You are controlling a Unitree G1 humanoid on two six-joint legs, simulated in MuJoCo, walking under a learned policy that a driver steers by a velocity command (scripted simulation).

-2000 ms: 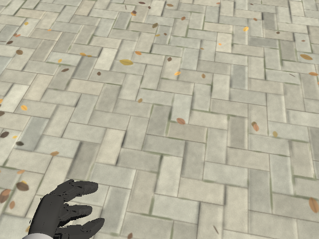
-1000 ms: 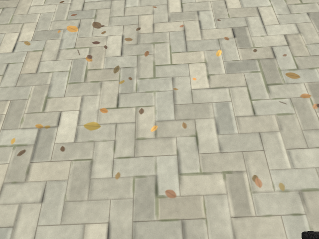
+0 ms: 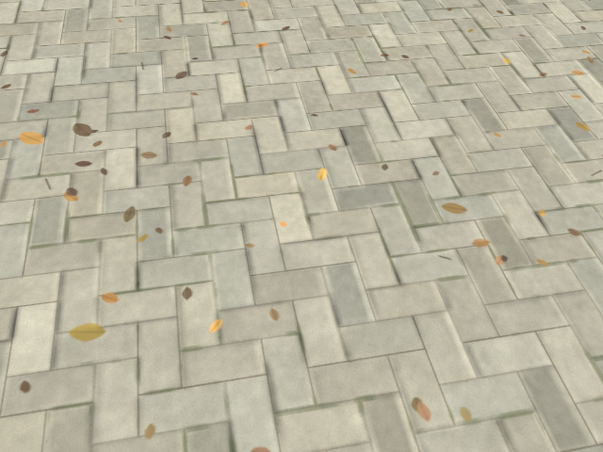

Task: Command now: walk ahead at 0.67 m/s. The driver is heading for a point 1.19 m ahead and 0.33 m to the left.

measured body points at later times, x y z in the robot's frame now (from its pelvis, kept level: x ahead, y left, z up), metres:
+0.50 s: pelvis +0.31 +0.00 -0.03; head +0.35 +0.01 +0.42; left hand +0.56 +0.22 -0.10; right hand +0.20 -0.25 -0.16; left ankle +0.04 +0.11 -0.72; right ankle +0.45 -0.08 -0.74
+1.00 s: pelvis +0.77 +0.04 -0.04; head +0.79 +0.04 +0.41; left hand +0.68 +0.28 -0.18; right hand +0.99 -0.17 -0.15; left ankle +0.88 +0.07 -0.74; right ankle +0.52 -0.11 -0.62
